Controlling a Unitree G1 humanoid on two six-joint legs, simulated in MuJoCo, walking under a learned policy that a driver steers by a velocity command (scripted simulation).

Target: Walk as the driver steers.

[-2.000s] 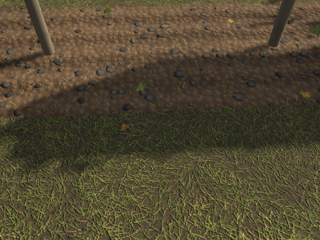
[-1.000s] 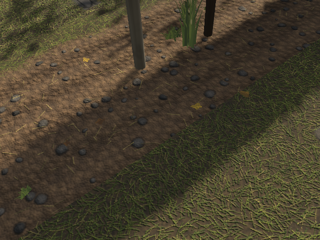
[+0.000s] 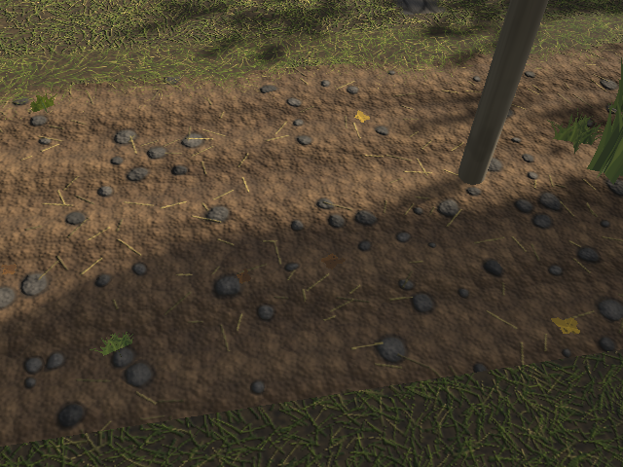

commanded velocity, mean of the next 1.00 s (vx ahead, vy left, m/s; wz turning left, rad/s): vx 0.00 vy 0.00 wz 0.44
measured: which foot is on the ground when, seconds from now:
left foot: down 0.00-0.10, up 0.12-0.56, down 0.58-1.00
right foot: up 0.00-0.06, down 0.08-0.58, up 0.60-0.98, down 1.00-1.00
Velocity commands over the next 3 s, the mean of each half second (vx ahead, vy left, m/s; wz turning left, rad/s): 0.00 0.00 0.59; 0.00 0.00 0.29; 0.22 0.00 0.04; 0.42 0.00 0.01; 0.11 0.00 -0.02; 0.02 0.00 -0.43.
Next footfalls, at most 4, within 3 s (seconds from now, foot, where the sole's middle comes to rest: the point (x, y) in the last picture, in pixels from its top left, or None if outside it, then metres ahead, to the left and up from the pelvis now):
0.08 right None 0.09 -0.13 -0.76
0.58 left None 0.04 0.09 -0.76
1.00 right None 0.15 -0.08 -0.76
1.68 right None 0.45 0.04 -0.76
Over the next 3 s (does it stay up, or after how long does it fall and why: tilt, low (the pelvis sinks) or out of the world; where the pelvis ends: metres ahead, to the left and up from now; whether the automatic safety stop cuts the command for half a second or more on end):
stays up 0.49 0.18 0.02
